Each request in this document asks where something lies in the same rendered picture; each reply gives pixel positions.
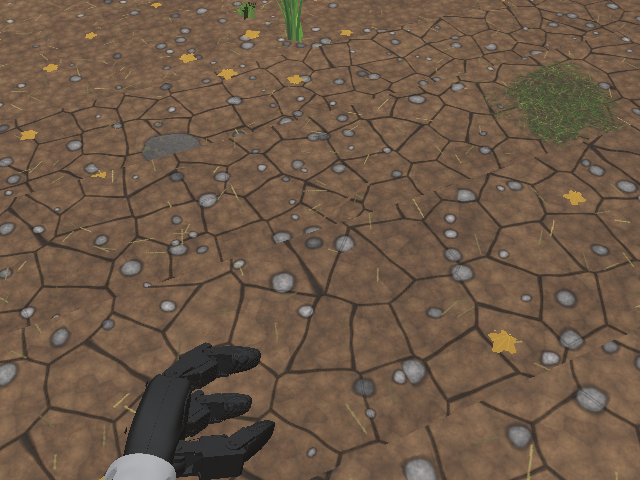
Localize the robot left forearm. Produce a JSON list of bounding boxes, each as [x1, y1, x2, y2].
[[103, 453, 176, 480]]

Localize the robot left hand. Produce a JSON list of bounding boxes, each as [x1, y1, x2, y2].
[[123, 342, 275, 480]]

